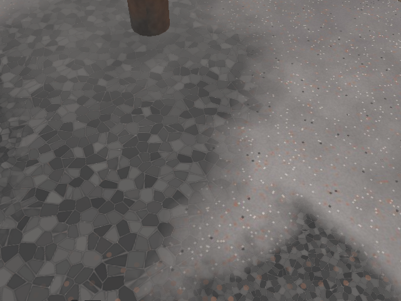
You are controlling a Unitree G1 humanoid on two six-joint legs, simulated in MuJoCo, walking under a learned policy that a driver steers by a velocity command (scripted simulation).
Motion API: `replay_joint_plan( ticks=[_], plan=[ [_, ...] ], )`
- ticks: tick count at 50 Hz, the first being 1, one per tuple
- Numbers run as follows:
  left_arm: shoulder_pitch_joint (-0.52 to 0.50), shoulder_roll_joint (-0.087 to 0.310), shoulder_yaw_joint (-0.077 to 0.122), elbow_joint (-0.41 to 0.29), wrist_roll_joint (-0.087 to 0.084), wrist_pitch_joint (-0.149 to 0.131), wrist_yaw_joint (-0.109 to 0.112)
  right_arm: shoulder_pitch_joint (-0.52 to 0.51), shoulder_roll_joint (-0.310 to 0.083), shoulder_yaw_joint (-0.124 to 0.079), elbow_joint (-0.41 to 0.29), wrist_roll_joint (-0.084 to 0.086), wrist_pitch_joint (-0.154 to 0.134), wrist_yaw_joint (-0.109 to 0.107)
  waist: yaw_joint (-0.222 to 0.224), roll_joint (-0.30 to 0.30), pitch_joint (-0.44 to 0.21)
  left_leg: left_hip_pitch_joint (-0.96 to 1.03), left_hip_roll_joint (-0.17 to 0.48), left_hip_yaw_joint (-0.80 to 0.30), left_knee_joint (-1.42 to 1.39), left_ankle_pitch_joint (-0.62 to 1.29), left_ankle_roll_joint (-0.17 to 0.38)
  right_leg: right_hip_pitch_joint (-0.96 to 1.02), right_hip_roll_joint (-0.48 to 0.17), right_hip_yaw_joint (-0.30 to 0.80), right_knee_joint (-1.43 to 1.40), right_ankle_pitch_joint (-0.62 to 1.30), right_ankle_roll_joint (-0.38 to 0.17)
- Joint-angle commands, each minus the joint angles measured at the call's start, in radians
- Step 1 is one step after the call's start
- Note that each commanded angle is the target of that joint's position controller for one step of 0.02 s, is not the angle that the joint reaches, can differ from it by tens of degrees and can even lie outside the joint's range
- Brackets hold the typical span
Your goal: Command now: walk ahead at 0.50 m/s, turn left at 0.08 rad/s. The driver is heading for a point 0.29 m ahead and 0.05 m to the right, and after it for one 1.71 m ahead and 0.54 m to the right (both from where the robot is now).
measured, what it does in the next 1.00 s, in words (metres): walks ahead, turning right: left foot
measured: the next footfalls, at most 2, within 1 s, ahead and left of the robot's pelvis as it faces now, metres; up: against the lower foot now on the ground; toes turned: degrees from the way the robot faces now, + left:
left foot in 0.50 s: +0.43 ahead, +0.10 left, +0.00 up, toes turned -11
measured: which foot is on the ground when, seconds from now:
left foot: down 0.00-0.00, up 0.02-0.48, down 0.50-1.00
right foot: down 0.00-0.52, up 0.54-1.00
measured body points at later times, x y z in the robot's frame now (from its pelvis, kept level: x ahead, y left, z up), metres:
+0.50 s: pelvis +0.26 +0.01 +0.01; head +0.29 +0.01 +0.46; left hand +0.24 +0.28 -0.13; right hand +0.45 -0.24 -0.08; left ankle +0.39 +0.10 -0.72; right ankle +0.12 -0.08 -0.72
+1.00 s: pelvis +0.49 -0.04 +0.01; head +0.52 -0.06 +0.46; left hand +0.78 +0.06 -0.09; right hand +0.34 -0.26 -0.12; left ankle +0.40 +0.10 -0.72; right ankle +0.56 -0.19 -0.70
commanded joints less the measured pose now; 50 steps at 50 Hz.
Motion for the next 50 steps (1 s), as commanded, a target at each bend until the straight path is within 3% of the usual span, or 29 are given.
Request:
replay_joint_plan(
  ticks=[1,2,3,4,6,10,14,19,22,24,25,26,27,28,29,30,32,36,42,47,50],
  plan=[
    [0.458,0.303,0.091,0.071,0.033,-0.010,0.019,0.109,-0.038,-0.006,-0.078,0.045,-0.015,0.009,0.147,-0.263,-0.366,-0.588,-0.025,0.051,0.892,0.016,-0.021,0.793,-0.445,0.717,-0.152,-0.083,-0.258],
    [0.374,0.221,0.076,0.066,-0.009,0.001,0.004,0.041,-0.134,-0.023,-0.074,0.009,-0.012,0.004,0.129,-0.087,-0.281,-0.679,0.027,-0.056,0.954,-0.015,0.003,0.691,-0.402,0.769,-0.229,-0.182,-0.230],
    [0.265,0.165,0.061,0.048,-0.019,0.001,0.000,-0.036,-0.125,-0.024,-0.097,0.007,-0.013,0.010,0.094,-0.043,-0.127,-0.707,0.078,-0.048,0.918,0.073,0.001,0.535,-0.374,0.597,-0.256,-0.202,-0.206],
    [0.224,0.118,0.048,0.048,-0.013,-0.005,-0.004,-0.079,-0.107,-0.019,-0.108,0.005,-0.014,0.015,0.080,0.002,-0.060,-0.693,0.113,-0.033,0.867,0.122,-0.001,0.430,-0.328,0.496,-0.295,-0.132,-0.182],
    [0.233,0.083,0.033,0.083,-0.017,-0.016,0.000,-0.087,-0.081,-0.014,-0.118,-0.018,0.005,0.029,0.034,-0.043,-0.023,-0.628,0.160,-0.005,0.772,0.157,-0.024,0.314,-0.241,0.368,-0.335,-0.008,-0.140],
    [0.313,0.131,0.044,0.125,-0.029,-0.032,0.002,-0.155,-0.053,-0.004,-0.150,-0.026,0.023,0.044,0.025,-0.049,-0.015,-0.657,0.188,0.048,0.638,0.212,-0.086,0.279,-0.198,0.296,-0.378,0.098,-0.163],
    [0.369,0.140,0.050,0.135,-0.031,-0.025,0.004,-0.348,-0.053,0.006,-0.221,-0.016,0.025,0.044,0.069,-0.054,0.025,-0.708,0.191,0.075,0.398,0.351,-0.136,0.283,-0.160,0.274,-0.399,0.090,-0.148],
    [0.440,0.160,0.060,0.136,-0.023,-0.017,0.007,-0.497,-0.059,0.013,-0.282,-0.002,0.018,0.039,0.124,-0.072,-0.002,-0.679,0.149,0.075,0.231,0.417,-0.145,0.374,-0.161,0.298,-0.308,0.204,-0.129],
    [0.412,0.182,0.071,0.115,-0.014,-0.010,0.015,-0.488,-0.086,0.007,-0.301,0.004,0.005,0.033,0.101,-0.089,-0.018,-0.591,0.134,0.048,0.153,0.350,-0.126,0.394,-0.183,0.348,-0.235,0.240,-0.103],
    [0.361,0.202,0.080,0.094,-0.016,-0.009,0.016,-0.355,-0.115,-0.006,-0.269,0.003,-0.010,0.023,0.034,-0.079,-0.060,-0.395,0.106,0.057,0.064,0.304,-0.102,0.352,-0.168,0.363,-0.121,0.268,-0.072],
    [0.358,0.181,0.076,0.088,-0.022,-0.012,0.011,-0.229,-0.154,-0.022,-0.233,-0.011,-0.025,0.012,-0.016,-0.011,-0.135,-0.211,0.142,0.023,0.013,0.300,-0.075,0.295,-0.101,0.320,0.058,0.244,-0.049],
    [0.348,0.115,0.059,0.044,-0.031,-0.018,0.009,-0.062,-0.238,-0.041,-0.229,-0.038,-0.034,-0.004,-0.076,0.124,-0.291,0.010,0.385,-0.210,-0.023,0.122,-0.023,0.166,-0.023,0.235,0.349,0.010,-0.025],
    [0.452,0.052,0.048,0.010,-0.058,-0.011,0.010,-0.076,-0.321,-0.062,-0.229,-0.042,-0.016,-0.003,-0.005,0.354,-0.337,0.148,0.571,-0.611,-0.152,0.008,0.067,-0.134,0.103,0.134,0.566,-0.488,-0.005],
    [0.453,0.133,0.060,0.048,-0.028,0.009,0.017,-0.141,-0.225,-0.048,-0.245,-0.028,-0.002,0.002,0.023,0.192,-0.238,0.040,0.546,-0.610,-0.159,-0.099,0.078,-0.199,0.015,0.163,0.681,-0.440,-0.016],
    [0.394,0.136,0.063,0.049,-0.017,0.015,0.007,-0.210,-0.135,-0.025,-0.262,-0.019,-0.002,0.006,0.034,0.080,-0.125,-0.079,0.489,-0.455,-0.170,-0.055,0.057,-0.197,-0.023,0.170,0.682,-0.340,-0.013],
    [0.358,0.112,0.060,0.042,-0.016,0.018,-0.003,-0.238,-0.105,-0.017,-0.259,-0.016,-0.006,0.009,0.047,0.061,-0.072,-0.163,0.441,-0.314,-0.195,0.097,0.039,-0.170,-0.053,0.165,0.651,-0.277,0.000],
    [0.338,0.105,0.062,0.035,0.003,0.040,-0.020,-0.230,-0.090,-0.012,-0.241,-0.009,-0.019,0.005,0.066,0.118,-0.047,-0.222,0.375,-0.144,-0.220,0.282,0.012,-0.139,-0.082,0.147,0.624,-0.230,0.025],
    [0.249,0.096,0.059,-0.007,0.004,0.064,-0.039,-0.166,-0.110,-0.022,-0.210,0.007,-0.043,0.009,0.070,0.099,-0.053,-0.192,0.374,-0.004,-0.238,0.493,0.030,-0.211,-0.094,0.129,0.625,-0.134,0.049],
    [0.055,0.076,0.039,-0.079,0.003,0.064,-0.060,-0.111,-0.117,-0.027,-0.178,0.001,-0.037,0.010,0.040,0.089,0.007,-0.166,0.351,0.161,-0.256,0.554,0.031,-0.251,-0.097,0.077,0.375,0.042,0.062],
    [-0.072,0.076,0.027,-0.136,0.010,0.059,-0.072,-0.047,-0.155,-0.039,-0.145,0.001,-0.021,0.000,0.006,0.089,0.041,-0.072,0.385,0.246,-0.216,0.666,0.014,-0.179,-0.073,-0.016,0.165,-0.005,0.007],
    [-0.024,0.088,0.034,-0.129,0.020,0.055,-0.057,-0.019,-0.185,-0.042,-0.118,-0.001,-0.001,-0.004,0.036,0.117,0.000,-0.022,0.392,0.288,-0.052,1.066,0.004,-0.032,0.013,-0.062,0.097,-0.158,-0.051]
  ],
)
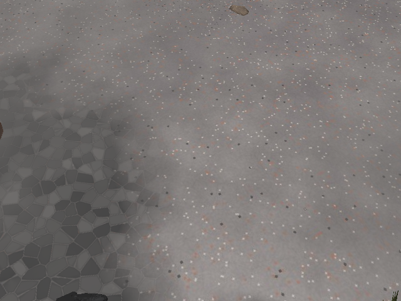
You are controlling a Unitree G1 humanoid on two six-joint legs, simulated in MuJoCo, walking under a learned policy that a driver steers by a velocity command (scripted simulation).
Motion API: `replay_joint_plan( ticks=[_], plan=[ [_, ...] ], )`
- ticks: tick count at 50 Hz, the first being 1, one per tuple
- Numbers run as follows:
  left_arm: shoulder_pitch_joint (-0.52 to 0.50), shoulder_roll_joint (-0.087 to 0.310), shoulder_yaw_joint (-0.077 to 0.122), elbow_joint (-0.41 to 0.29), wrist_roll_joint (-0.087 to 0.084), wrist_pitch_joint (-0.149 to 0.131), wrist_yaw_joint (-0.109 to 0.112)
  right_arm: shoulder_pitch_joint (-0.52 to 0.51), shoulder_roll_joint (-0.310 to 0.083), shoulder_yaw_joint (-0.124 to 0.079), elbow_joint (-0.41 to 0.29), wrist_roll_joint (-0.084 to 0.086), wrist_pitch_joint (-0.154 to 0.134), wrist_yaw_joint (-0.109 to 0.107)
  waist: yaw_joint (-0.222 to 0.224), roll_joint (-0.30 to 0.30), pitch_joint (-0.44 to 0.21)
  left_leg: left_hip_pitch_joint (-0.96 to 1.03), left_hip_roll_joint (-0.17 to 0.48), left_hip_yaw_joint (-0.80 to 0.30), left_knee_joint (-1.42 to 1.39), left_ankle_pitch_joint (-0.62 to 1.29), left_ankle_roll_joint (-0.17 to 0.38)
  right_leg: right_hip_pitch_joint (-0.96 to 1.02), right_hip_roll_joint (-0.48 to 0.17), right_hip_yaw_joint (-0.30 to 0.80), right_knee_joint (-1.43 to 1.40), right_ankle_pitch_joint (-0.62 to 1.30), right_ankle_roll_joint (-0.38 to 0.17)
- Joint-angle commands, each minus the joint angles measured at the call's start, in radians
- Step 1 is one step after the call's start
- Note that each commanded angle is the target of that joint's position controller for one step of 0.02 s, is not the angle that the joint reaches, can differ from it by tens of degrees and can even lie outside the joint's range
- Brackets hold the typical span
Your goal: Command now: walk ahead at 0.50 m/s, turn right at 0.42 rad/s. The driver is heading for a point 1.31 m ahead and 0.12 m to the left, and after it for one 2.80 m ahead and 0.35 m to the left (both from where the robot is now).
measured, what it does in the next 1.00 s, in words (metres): walks ahead, turning left: right foot, then left foot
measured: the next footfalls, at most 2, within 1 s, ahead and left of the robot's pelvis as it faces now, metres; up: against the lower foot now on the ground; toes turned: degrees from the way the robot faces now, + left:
right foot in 0.04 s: +0.18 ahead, -0.09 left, +0.00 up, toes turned -6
left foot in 0.58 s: +0.42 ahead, +0.07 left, +0.00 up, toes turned +10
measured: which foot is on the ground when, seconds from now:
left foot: down 0.00-0.04, up 0.06-0.56, down 0.58-1.00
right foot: up 0.00-0.02, down 0.04-0.56, up 0.58-1.00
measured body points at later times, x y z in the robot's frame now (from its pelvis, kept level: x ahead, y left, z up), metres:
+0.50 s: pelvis +0.25 -0.03 +0.01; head +0.29 -0.03 +0.45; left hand +0.25 +0.23 -0.13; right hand +0.39 -0.26 -0.13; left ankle +0.41 +0.09 -0.70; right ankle +0.14 -0.08 -0.73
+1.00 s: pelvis +0.36 -0.02 +0.01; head +0.38 +0.00 +0.46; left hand +0.38 +0.26 -0.13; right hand +0.51 -0.26 -0.11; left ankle +0.40 +0.05 -0.73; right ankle +0.41 -0.17 -0.69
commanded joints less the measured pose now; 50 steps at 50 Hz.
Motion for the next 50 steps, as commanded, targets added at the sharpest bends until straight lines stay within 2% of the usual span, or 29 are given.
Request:
replay_joint_plan(
  ticks=[1,2,3,4,5,6,7,8,9,10,12,16,19,23,25,27,28,29,30,31,32,33,34,36,38,40,45,47,50],
  plan=[
    [0.071,0.080,0.027,-0.039,0.008,-0.021,0.017,0.028,-0.199,-0.040,-0.020,-0.001,0.012,-0.007,0.087,0.139,-0.047,0.003,0.260,-0.058,0.215,1.087,0.128,0.173,0.107,-0.054,-0.071,-0.126,-0.067],
    [0.233,0.097,0.040,0.017,0.017,-0.033,0.028,0.017,-0.196,-0.035,-0.023,0.006,0.019,-0.007,0.161,0.104,-0.135,-0.072,0.238,-0.033,0.416,1.021,0.112,0.388,0.135,-0.042,-0.162,-0.062,-0.093],
    [0.392,0.165,0.063,0.061,0.029,-0.042,0.046,0.017,-0.152,-0.020,-0.052,0.008,0.018,-0.002,0.220,0.009,-0.255,-0.292,0.210,-0.034,0.689,0.672,0.089,0.670,-0.028,0.169,-0.189,-0.140,-0.137],
    [0.381,0.281,0.085,0.057,0.013,-0.041,0.058,0.082,-0.042,0.002,-0.109,0.021,0.015,0.020,0.143,-0.232,-0.342,-0.705,0.022,-0.082,1.035,-0.196,0.034,0.938,-0.342,0.696,-0.272,-0.093,-0.267],
    [0.408,0.266,0.085,0.049,-0.017,-0.031,0.067,-0.049,-0.149,-0.024,-0.117,0.011,0.014,0.016,0.200,-0.038,-0.336,-0.775,0.014,-0.273,1.109,-0.135,0.040,0.888,-0.344,0.750,-0.346,-0.004,-0.256],
    [0.338,0.233,0.075,0.065,-0.022,-0.032,0.074,-0.112,-0.130,-0.021,-0.138,0.026,0.005,0.020,0.164,-0.025,-0.195,-0.812,0.058,-0.293,1.085,-0.024,0.051,0.772,-0.306,0.558,-0.350,0.116,-0.230],
    [0.293,0.173,0.058,0.071,-0.025,-0.039,0.074,-0.104,-0.114,-0.013,-0.126,0.025,-0.003,0.021,0.124,0.006,-0.115,-0.762,0.086,-0.295,0.999,0.032,0.056,0.637,-0.255,0.453,-0.372,0.229,-0.192],
    [0.255,0.138,0.046,0.075,-0.029,-0.048,0.074,-0.084,-0.108,-0.014,-0.107,0.011,0.005,0.022,0.085,0.013,-0.077,-0.704,0.106,-0.301,0.932,0.054,0.054,0.553,-0.206,0.369,-0.396,0.275,-0.155],
    [0.227,0.109,0.036,0.077,-0.033,-0.055,0.074,-0.038,-0.101,-0.013,-0.089,-0.005,0.022,0.025,0.051,-0.008,-0.072,-0.636,0.112,-0.302,0.893,0.067,0.047,0.487,-0.174,0.312,-0.426,0.286,-0.136],
    [0.227,0.095,0.030,0.081,-0.032,-0.067,0.072,-0.013,-0.093,-0.013,-0.072,-0.009,0.039,0.030,0.040,-0.014,-0.076,-0.601,0.107,-0.300,0.876,0.073,0.043,0.459,-0.164,0.278,-0.449,0.298,-0.130],
    [0.256,0.113,0.033,0.103,-0.034,-0.086,0.071,-0.021,-0.078,-0.014,-0.066,-0.007,0.055,0.042,0.032,-0.012,-0.054,-0.622,0.100,-0.296,0.847,0.115,0.041,0.443,-0.153,0.226,-0.493,0.299,-0.123],
    [0.327,0.117,0.032,0.139,-0.027,-0.098,0.074,-0.162,-0.078,-0.019,-0.097,0.004,0.063,0.048,0.075,-0.019,0.024,-0.773,0.081,-0.342,0.748,0.257,0.040,0.481,-0.149,0.141,-0.551,0.249,-0.079],
    [0.308,0.099,0.018,0.147,-0.030,-0.103,0.083,-0.204,-0.057,-0.012,-0.108,0.000,0.053,0.046,0.063,-0.025,0.042,-0.730,0.041,-0.307,0.588,0.348,0.040,0.484,-0.130,0.020,-0.505,0.560,-0.042],
    [0.348,0.104,0.010,0.174,-0.036,-0.097,0.106,-0.298,-0.032,0.007,-0.142,-0.009,0.048,0.053,0.101,-0.046,0.025,-0.638,0.000,-0.195,0.397,0.416,0.062,0.548,-0.130,-0.058,-0.413,0.735,-0.012],
    [0.347,0.129,0.017,0.181,-0.033,-0.088,0.118,-0.249,-0.050,0.002,-0.137,-0.015,0.046,0.053,0.083,-0.070,-0.007,-0.585,-0.042,-0.171,0.359,0.330,0.091,0.611,-0.148,-0.065,-0.302,0.890,0.000],
    [0.313,0.157,0.028,0.172,-0.030,-0.075,0.129,-0.118,-0.086,-0.014,-0.107,-0.020,0.040,0.046,0.030,-0.085,-0.070,-0.467,-0.091,-0.167,0.315,0.244,0.132,0.623,-0.160,-0.065,-0.096,0.977,0.005],
    [0.285,0.165,0.031,0.160,-0.034,-0.068,0.129,-0.022,-0.105,-0.025,-0.082,-0.027,0.028,0.040,-0.019,-0.058,-0.118,-0.355,-0.100,-0.188,0.212,0.317,0.158,0.588,-0.144,-0.074,0.086,0.858,0.014],
    [0.268,0.168,0.033,0.134,-0.044,-0.069,0.124,0.057,-0.173,-0.046,-0.073,-0.033,0.017,0.029,-0.067,0.036,-0.184,-0.180,0.015,-0.326,0.166,0.696,0.216,0.439,-0.071,-0.098,0.383,0.510,0.047],
    [0.397,0.035,0.008,0.102,-0.040,-0.067,0.113,0.010,-0.281,-0.072,-0.088,-0.018,0.022,0.020,0.062,0.250,-0.281,0.107,0.308,-0.653,0.327,1.454,0.370,0.101,0.105,-0.058,0.716,-0.519,0.089],
    [0.393,0.078,0.009,0.104,-0.030,-0.050,0.110,0.046,-0.284,-0.080,-0.100,0.036,0.035,0.023,0.008,0.156,-0.436,0.138,0.364,-0.802,0.227,1.324,0.478,0.029,0.114,0.124,0.820,-0.473,0.096],
    [0.335,0.099,0.011,0.094,-0.027,-0.044,0.109,-0.057,-0.236,-0.074,-0.130,0.040,0.052,0.016,0.027,0.078,-0.310,-0.004,0.332,-0.743,0.156,1.016,0.456,-0.005,0.054,0.150,0.807,-0.386,0.099],
    [0.268,0.111,0.015,0.080,-0.021,-0.043,0.107,-0.133,-0.167,-0.053,-0.145,0.036,0.068,0.011,0.046,0.029,-0.165,-0.159,0.272,-0.687,0.087,0.814,0.407,-0.022,0.023,0.141,0.727,-0.334,0.105],
    [0.238,0.116,0.019,0.070,-0.014,-0.033,0.108,-0.165,-0.131,-0.042,-0.147,0.031,0.078,0.009,0.068,0.007,-0.093,-0.257,0.219,-0.640,0.049,0.723,0.360,-0.008,0.003,0.140,0.652,-0.311,0.114],
    [0.266,0.098,0.017,0.070,-0.004,0.006,0.108,-0.169,-0.131,-0.042,-0.147,0.020,0.082,0.007,0.091,0.041,-0.087,-0.367,0.152,-0.576,0.017,0.632,0.313,0.081,0.004,0.128,0.556,-0.266,0.129],
    [0.293,0.076,0.012,0.073,-0.011,0.021,0.107,-0.172,-0.161,-0.051,-0.152,0.010,0.075,0.012,0.099,0.056,-0.123,-0.379,0.126,-0.550,0.019,0.622,0.296,0.105,0.013,0.121,0.504,-0.239,0.137],
    [0.281,0.077,0.014,0.070,-0.014,0.026,0.109,-0.171,-0.165,-0.052,-0.155,0.006,0.074,0.012,0.090,0.080,-0.138,-0.370,0.116,-0.543,0.009,0.549,0.279,0.094,0.008,0.120,0.443,-0.214,0.143],
    [0.198,0.089,0.019,0.051,-0.019,0.038,0.112,-0.155,-0.158,-0.048,-0.152,0.000,0.091,0.008,0.044,0.133,-0.116,-0.331,0.113,-0.602,-0.045,0.174,0.245,0.069,-0.003,0.130,0.290,-0.194,0.145],
    [0.185,0.086,0.017,0.050,-0.023,0.037,0.113,-0.157,-0.156,-0.046,-0.149,-0.004,0.095,0.007,0.035,0.140,-0.102,-0.324,0.118,-0.621,-0.049,0.111,0.241,0.092,0.005,0.128,0.223,-0.214,0.138],
    [0.200,0.080,0.013,0.057,-0.033,0.030,0.116,-0.171,-0.150,-0.041,-0.144,-0.011,0.099,0.008,0.034,0.145,-0.088,-0.335,0.124,-0.634,-0.029,0.124,0.244,0.172,0.031,0.112,0.114,-0.265,0.117]
  ],
)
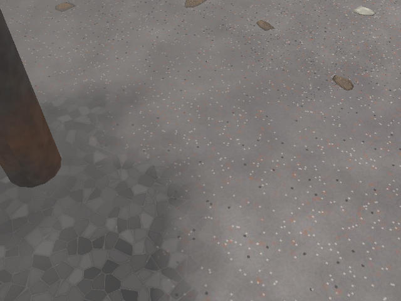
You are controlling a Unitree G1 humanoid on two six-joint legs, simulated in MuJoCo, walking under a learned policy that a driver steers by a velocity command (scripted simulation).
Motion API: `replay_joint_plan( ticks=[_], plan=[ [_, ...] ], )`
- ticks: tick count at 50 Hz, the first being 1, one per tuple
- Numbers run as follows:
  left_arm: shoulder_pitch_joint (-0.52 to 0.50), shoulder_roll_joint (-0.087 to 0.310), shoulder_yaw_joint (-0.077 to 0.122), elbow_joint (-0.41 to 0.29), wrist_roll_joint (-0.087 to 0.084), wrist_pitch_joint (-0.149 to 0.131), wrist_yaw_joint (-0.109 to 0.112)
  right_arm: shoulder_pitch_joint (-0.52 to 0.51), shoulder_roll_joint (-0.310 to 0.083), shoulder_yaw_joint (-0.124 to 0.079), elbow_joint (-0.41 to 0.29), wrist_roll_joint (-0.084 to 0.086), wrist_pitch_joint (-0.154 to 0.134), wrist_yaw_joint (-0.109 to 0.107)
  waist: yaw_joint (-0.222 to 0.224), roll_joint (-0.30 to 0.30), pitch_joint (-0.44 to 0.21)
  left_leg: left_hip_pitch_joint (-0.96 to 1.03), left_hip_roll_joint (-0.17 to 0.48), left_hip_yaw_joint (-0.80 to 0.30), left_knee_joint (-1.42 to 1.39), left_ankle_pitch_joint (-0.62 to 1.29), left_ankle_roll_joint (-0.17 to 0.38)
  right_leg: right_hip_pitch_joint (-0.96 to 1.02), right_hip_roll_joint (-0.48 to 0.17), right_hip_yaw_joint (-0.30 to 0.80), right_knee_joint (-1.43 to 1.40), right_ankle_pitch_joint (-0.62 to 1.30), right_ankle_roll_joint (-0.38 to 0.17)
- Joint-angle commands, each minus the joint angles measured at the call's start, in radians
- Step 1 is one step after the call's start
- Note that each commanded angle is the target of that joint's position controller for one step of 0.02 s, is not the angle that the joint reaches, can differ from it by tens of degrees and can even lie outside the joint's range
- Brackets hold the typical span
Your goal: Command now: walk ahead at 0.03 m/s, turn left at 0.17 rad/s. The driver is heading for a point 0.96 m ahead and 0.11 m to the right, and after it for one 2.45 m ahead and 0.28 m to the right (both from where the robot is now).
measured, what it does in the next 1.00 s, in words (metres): steps on the spot: right foot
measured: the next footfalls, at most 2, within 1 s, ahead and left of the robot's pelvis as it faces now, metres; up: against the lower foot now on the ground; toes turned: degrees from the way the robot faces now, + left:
right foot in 0.10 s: +0.04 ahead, -0.13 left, +0.00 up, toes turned +2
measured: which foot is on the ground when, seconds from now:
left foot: down 0.00-1.00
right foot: up 0.00-0.08, down 0.10-1.00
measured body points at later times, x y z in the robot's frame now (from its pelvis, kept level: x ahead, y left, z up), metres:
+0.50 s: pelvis +0.02 -0.04 +0.01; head +0.03 -0.05 +0.46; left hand +0.10 +0.21 -0.13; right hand +0.07 -0.30 -0.14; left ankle +0.04 +0.08 -0.74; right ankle +0.00 -0.13 -0.74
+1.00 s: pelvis +0.03 -0.05 +0.01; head +0.03 -0.05 +0.46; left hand +0.03 +0.19 -0.15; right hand +0.04 -0.28 -0.16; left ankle +0.04 +0.08 -0.74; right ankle +0.00 -0.13 -0.74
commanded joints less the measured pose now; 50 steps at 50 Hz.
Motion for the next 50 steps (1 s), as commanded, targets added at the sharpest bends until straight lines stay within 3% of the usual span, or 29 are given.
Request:
replay_joint_plan(
  ticks=[1,4,5,6,7,8,9,12,13,14,16,23,35,50],
  plan=[
    [0.023,0.068,0.012,-0.049,-0.010,-0.018,0.008,0.019,-0.131,-0.026,-0.035,-0.006,-0.003,-0.003,-0.009,0.136,-0.062,0.065,0.282,-0.282,-0.139,-0.135,0.122,0.074,0.035,-0.034,-0.104,-0.047,-0.023],
    [0.115,0.044,0.004,-0.015,-0.012,-0.034,0.018,0.001,-0.120,-0.016,-0.022,0.010,0.004,-0.010,0.039,0.110,-0.053,0.031,0.268,-0.283,-0.069,-0.046,0.079,0.246,0.057,-0.058,-0.422,0.079,-0.062],
    [0.116,0.064,0.005,-0.014,-0.003,-0.045,0.021,0.019,-0.097,-0.008,-0.018,0.015,0.001,-0.013,0.031,0.065,-0.046,-0.015,0.239,-0.270,-0.037,-0.071,0.029,0.312,0.006,0.013,-0.533,0.143,-0.079],
    [0.108,0.118,0.008,-0.028,0.019,-0.057,0.024,0.059,-0.035,0.011,-0.021,0.021,-0.007,-0.013,0.003,-0.089,-0.079,-0.057,0.168,-0.185,0.088,-0.184,-0.023,0.366,-0.185,0.222,-0.632,0.125,-0.121],
    [0.003,0.143,0.007,-0.042,0.015,-0.059,0.013,0.017,-0.046,0.008,-0.027,0.029,-0.008,-0.014,-0.026,-0.172,0.015,-0.053,0.045,-0.048,0.090,-0.267,-0.049,0.190,-0.289,0.325,-0.642,0.288,-0.197],
    [-0.046,0.086,-0.007,-0.052,0.010,-0.069,0.005,0.023,-0.071,0.005,0.000,0.015,-0.006,-0.013,-0.029,-0.124,0.007,0.064,0.084,-0.040,0.146,-0.270,-0.058,0.142,-0.268,0.259,-0.614,0.370,-0.216],
    [-0.053,0.073,-0.015,-0.044,0.004,-0.078,0.002,0.023,-0.060,0.007,0.012,0.016,-0.007,-0.010,-0.033,-0.118,-0.014,0.102,0.086,-0.040,0.099,-0.198,-0.056,0.161,-0.214,0.198,-0.590,0.384,-0.188],
    [-0.007,0.108,-0.008,-0.012,-0.006,-0.081,0.007,-0.003,-0.075,0.012,0.034,0.008,-0.014,-0.010,-0.011,-0.118,-0.030,0.149,0.123,-0.063,-0.006,0.021,-0.072,0.251,-0.117,0.111,-0.530,0.411,-0.118],
    [0.009,0.108,-0.007,-0.008,-0.007,-0.081,0.005,0.005,-0.087,0.013,0.047,0.008,-0.018,-0.014,0.000,-0.093,-0.040,0.163,0.149,-0.076,-0.014,0.067,-0.080,0.268,-0.106,0.110,-0.518,0.411,-0.110],
    [0.059,0.096,-0.007,0.007,-0.015,-0.078,0.001,0.007,-0.091,0.011,0.070,0.020,-0.017,-0.016,0.029,-0.050,-0.039,0.160,0.153,-0.089,-0.001,0.069,-0.083,0.273,-0.084,0.103,-0.538,0.379,-0.102],
    [0.043,0.093,-0.007,0.028,-0.011,-0.070,0.005,0.022,-0.067,0.017,0.100,0.025,-0.017,-0.017,0.012,-0.036,-0.013,0.129,0.153,-0.093,-0.024,0.041,-0.087,0.296,-0.080,0.088,-0.533,0.320,-0.102],
    [0.037,0.080,-0.008,0.085,-0.009,-0.064,0.004,0.014,-0.067,0.023,0.182,0.021,-0.018,-0.029,0.022,0.024,0.002,0.135,0.170,-0.111,-0.056,0.072,-0.079,0.313,-0.063,0.072,-0.526,0.294,-0.104],
    [0.058,0.059,-0.022,0.184,-0.009,-0.060,0.006,0.032,-0.057,0.038,0.282,0.021,-0.016,-0.037,0.018,0.014,0.017,0.151,0.183,-0.109,-0.066,0.057,-0.072,0.304,-0.052,0.067,-0.540,0.261,-0.100],
    [0.113,0.023,-0.037,0.255,-0.008,-0.062,0.010,0.056,-0.020,0.055,0.340,0.022,-0.015,-0.042,0.020,0.016,0.038,0.137,0.184,-0.097,-0.061,0.033,-0.075,0.287,-0.046,0.068,-0.543,0.242,-0.100]
  ],
)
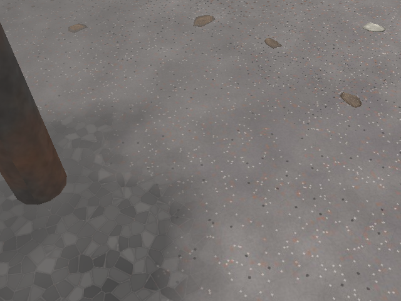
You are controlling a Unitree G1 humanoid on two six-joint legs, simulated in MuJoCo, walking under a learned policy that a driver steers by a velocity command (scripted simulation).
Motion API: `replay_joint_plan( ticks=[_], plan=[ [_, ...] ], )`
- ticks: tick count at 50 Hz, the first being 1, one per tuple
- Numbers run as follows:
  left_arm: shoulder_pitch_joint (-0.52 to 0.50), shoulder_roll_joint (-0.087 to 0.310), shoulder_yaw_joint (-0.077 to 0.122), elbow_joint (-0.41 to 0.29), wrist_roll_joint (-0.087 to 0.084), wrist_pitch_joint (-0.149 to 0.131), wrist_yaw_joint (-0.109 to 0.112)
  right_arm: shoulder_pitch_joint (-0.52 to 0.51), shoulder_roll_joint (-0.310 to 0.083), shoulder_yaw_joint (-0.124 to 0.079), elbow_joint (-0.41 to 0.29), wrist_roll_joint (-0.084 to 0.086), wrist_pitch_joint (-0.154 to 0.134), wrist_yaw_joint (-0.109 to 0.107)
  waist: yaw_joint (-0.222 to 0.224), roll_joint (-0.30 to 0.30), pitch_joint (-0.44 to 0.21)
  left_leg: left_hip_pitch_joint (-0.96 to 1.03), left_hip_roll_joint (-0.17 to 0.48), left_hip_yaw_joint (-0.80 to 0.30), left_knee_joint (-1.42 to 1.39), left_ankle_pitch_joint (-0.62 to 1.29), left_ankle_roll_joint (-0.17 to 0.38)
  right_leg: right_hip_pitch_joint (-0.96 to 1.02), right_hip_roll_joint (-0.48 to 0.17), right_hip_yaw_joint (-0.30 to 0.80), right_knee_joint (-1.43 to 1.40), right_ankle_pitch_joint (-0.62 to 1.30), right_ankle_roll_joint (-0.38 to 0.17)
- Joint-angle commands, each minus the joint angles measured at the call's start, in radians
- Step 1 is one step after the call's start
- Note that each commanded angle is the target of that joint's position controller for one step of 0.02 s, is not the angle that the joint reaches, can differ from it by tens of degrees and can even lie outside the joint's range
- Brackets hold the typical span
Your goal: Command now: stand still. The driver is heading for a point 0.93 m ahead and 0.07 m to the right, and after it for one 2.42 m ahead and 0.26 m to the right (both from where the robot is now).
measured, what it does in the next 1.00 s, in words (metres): walks ahead: left foot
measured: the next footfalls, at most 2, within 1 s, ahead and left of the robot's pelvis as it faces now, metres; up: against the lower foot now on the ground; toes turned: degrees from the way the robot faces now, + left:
left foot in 0.96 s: +0.19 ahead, +0.13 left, +0.00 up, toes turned +4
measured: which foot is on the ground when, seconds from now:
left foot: down 0.00-0.64, up 0.66-0.94, down 0.96-1.00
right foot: down 0.00-0.98, up 1.00-1.00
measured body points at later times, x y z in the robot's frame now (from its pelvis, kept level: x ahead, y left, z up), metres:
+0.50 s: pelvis +0.01 -0.01 +0.00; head +0.01 -0.02 +0.45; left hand -0.01 +0.21 -0.16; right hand -0.01 -0.23 -0.17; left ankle +0.02 +0.13 -0.75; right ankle -0.03 -0.08 -0.75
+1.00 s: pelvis +0.12 +0.05 -0.02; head +0.13 +0.07 +0.43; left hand +0.01 +0.28 -0.17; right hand +0.21 -0.20 -0.15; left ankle +0.15 +0.13 -0.75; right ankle -0.02 -0.08 -0.72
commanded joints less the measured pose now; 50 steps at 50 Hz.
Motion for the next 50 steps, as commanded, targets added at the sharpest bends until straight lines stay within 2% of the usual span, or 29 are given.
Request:
replay_joint_plan(
  ticks=[1,29,30,31,32,33,34,35,37,39,41,44,45,46,47,48,49,50],
  plan=[
    [0.056,0.089,0.013,-0.008,0.000,-0.006,0.004,0.048,-0.084,-0.009,-0.005,0.000,-0.004,-0.004,-0.001,-0.004,0.035,-0.005,0.092,-0.068,-0.036,0.113,0.033,-0.055,-0.132,0.112,-0.079,0.114,-0.013],
    [0.118,0.046,0.010,0.023,0.000,-0.011,0.009,0.105,-0.041,0.001,0.021,0.001,-0.004,-0.012,0.001,-0.007,0.046,-0.025,0.094,-0.050,-0.009,0.109,0.021,-0.043,-0.132,0.111,-0.073,0.180,-0.019],
    [0.127,0.041,0.009,0.025,0.002,-0.012,0.008,0.110,-0.033,0.004,0.023,0.000,-0.004,-0.012,0.006,-0.010,0.027,-0.019,0.086,-0.045,-0.012,0.059,0.022,-0.036,-0.128,0.116,-0.095,0.081,-0.021],
    [0.129,0.054,0.014,0.024,0.003,-0.009,0.008,0.103,-0.033,0.003,0.018,-0.004,-0.002,-0.011,0.012,-0.026,0.040,-0.038,0.067,-0.029,0.008,-0.007,0.025,-0.044,-0.126,0.135,-0.121,-0.060,-0.028],
    [0.143,0.085,0.027,0.026,0.001,-0.004,0.007,0.089,-0.037,0.000,0.005,-0.010,-0.002,-0.009,0.023,-0.060,0.056,-0.083,0.034,0.005,0.067,-0.101,0.030,-0.044,-0.136,0.172,-0.148,-0.223,-0.049],
    [0.170,0.113,0.040,0.029,-0.001,0.002,0.006,0.067,-0.042,-0.004,-0.013,-0.018,-0.002,-0.004,0.039,-0.109,0.076,-0.161,-0.002,0.048,0.158,-0.208,0.038,-0.035,-0.174,0.241,-0.182,-0.398,-0.088],
    [0.199,0.125,0.049,0.033,0.000,0.007,0.004,0.038,-0.044,-0.006,-0.035,-0.029,-0.004,0.003,0.055,-0.134,0.120,-0.250,-0.013,0.089,0.236,-0.269,0.045,-0.038,-0.234,0.316,-0.226,-0.525,-0.132],
    [0.228,0.122,0.054,0.039,0.003,0.006,0.002,0.001,-0.038,-0.006,-0.061,-0.038,-0.010,0.011,0.073,-0.139,0.168,-0.315,0.014,0.111,0.318,-0.283,0.050,-0.053,-0.294,0.383,-0.262,-0.574,-0.173],
    [0.261,0.113,0.060,0.045,0.017,-0.009,-0.002,-0.053,-0.041,-0.012,-0.105,-0.039,-0.030,0.024,0.077,-0.097,0.217,-0.456,0.074,0.106,0.461,-0.290,0.053,-0.015,-0.359,0.441,-0.293,-0.485,-0.223],
    [0.255,0.116,0.065,0.039,0.017,-0.031,-0.005,-0.059,-0.044,-0.020,-0.126,-0.034,-0.053,0.036,0.057,-0.056,0.192,-0.505,0.097,0.105,0.478,-0.251,0.054,0.051,-0.345,0.390,-0.276,-0.335,-0.218],
    [0.241,0.116,0.066,0.029,0.015,-0.049,-0.007,-0.080,-0.050,-0.029,-0.151,-0.024,-0.068,0.048,0.047,-0.065,0.154,-0.453,0.088,0.127,0.413,-0.211,0.054,0.059,-0.307,0.308,-0.251,-0.205,-0.198],
    [0.231,0.126,0.069,0.020,0.014,-0.063,-0.009,-0.101,-0.053,-0.039,-0.189,-0.014,-0.069,0.057,0.032,-0.106,0.132,-0.315,0.064,0.162,0.297,-0.162,0.062,-0.008,-0.284,0.236,-0.211,-0.101,-0.180],
    [0.216,0.130,0.069,0.015,0.011,-0.066,-0.012,-0.070,-0.050,-0.042,-0.188,-0.009,-0.069,0.057,0.010,-0.111,0.125,-0.227,0.050,0.179,0.248,-0.123,0.068,-0.057,-0.278,0.211,-0.184,-0.057,-0.169],
    [0.189,0.135,0.070,0.008,0.004,-0.068,-0.014,0.002,-0.043,-0.046,-0.170,-0.007,-0.070,0.056,-0.033,-0.098,0.112,-0.088,0.025,0.205,0.180,-0.064,0.072,-0.131,-0.259,0.174,-0.127,-0.007,-0.151],
    [0.182,0.130,0.066,0.003,0.005,-0.073,-0.018,0.107,-0.061,-0.060,-0.133,-0.006,-0.074,0.051,-0.075,-0.063,0.074,0.081,-0.013,0.216,0.135,-0.061,0.077,-0.202,-0.223,0.132,-0.021,0.101,-0.128],
    [0.182,0.107,0.055,-0.003,0.008,-0.082,-0.025,0.243,-0.111,-0.082,-0.095,-0.011,-0.084,0.040,-0.131,0.019,0.003,0.267,0.045,0.126,0.080,-0.110,0.096,-0.284,-0.161,0.054,0.189,0.160,-0.094],
    [0.179,0.021,0.032,-0.052,-0.002,-0.087,-0.035,0.399,-0.230,-0.110,-0.080,-0.026,-0.089,0.029,-0.168,0.262,-0.091,0.420,0.342,-0.333,-0.123,-0.422,0.185,-0.476,-0.028,-0.079,0.562,-0.072,-0.029],
    [0.164,0.077,0.051,-0.069,0.019,-0.082,-0.043,0.411,-0.215,-0.107,-0.053,-0.018,-0.072,0.033,-0.134,0.253,-0.073,0.354,0.427,-0.617,-0.246,-0.556,0.246,-0.583,0.004,-0.014,0.776,-0.282,-0.042]
  ],
)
